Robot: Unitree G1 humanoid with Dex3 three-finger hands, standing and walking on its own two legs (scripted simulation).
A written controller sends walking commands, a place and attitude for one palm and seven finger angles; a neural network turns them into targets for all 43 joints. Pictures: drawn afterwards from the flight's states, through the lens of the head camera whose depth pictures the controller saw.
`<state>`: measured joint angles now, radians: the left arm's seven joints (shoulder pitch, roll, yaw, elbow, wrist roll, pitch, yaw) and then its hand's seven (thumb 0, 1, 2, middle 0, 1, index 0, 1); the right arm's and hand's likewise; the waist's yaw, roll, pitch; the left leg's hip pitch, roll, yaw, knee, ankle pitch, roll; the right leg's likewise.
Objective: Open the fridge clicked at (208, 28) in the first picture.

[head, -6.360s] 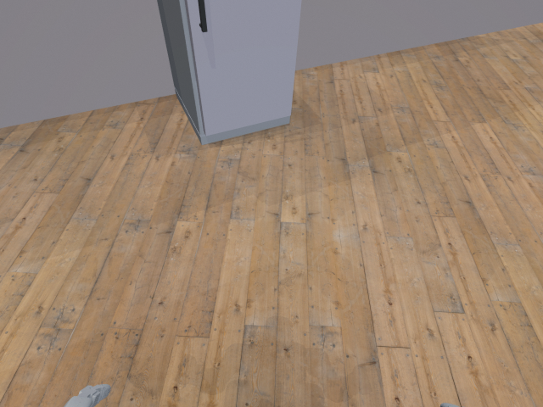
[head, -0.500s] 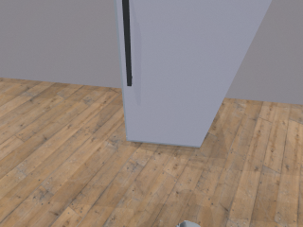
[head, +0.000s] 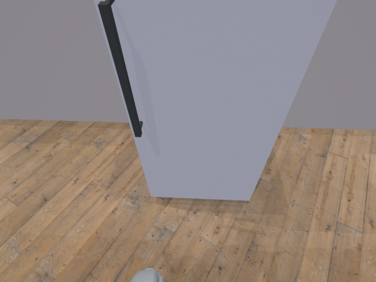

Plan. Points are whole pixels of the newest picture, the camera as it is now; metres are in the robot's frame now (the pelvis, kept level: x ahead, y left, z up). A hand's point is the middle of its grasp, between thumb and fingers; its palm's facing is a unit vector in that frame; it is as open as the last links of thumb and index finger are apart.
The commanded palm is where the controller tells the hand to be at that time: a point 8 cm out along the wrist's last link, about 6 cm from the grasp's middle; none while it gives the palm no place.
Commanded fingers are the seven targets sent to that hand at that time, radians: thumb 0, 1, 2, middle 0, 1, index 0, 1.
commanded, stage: take the last steps up to it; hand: left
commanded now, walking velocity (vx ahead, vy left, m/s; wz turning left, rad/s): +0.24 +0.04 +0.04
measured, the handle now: (127, 80) +0.60 +0.20 +0.10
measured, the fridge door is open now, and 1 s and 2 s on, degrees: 0 0 0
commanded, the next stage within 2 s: come to a stop and stand still in 0.22 s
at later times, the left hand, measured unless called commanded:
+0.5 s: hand (99, 273) +0.17 +0.24 -0.18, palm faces +0.05 -0.98 -0.18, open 7.4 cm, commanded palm none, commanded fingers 0.00 0.90 0.90 -0.20 -0.30 -0.20 -0.30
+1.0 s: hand (119, 266) +0.19 +0.19 -0.15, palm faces +0.06 -0.96 -0.28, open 7.3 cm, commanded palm none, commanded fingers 0.00 0.90 0.90 -0.20 -0.30 -0.20 -0.30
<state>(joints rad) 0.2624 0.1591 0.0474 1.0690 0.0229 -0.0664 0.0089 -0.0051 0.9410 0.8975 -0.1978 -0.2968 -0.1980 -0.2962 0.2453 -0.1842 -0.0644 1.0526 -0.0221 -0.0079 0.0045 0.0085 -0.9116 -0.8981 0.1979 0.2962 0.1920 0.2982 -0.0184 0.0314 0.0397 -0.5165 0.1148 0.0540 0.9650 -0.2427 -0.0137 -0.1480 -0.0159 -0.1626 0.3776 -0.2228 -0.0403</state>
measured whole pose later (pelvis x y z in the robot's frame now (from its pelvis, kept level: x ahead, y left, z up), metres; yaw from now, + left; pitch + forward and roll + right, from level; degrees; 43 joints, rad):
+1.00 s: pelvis +0.12 +0.00 +0.00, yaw +0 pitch -1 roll +3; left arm 0.17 0.14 0.04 1.00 0.02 0.00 0.03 0.01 0.92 0.90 -0.20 -0.30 -0.20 -0.30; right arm 0.19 -0.22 -0.08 1.04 -0.02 0.08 -0.01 0.01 -0.91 -0.90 0.20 0.30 0.19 0.30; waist 0.01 0.04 0.08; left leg -0.39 0.01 -0.02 1.05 -0.41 -0.06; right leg -0.28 -0.05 -0.08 0.48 -0.19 -0.05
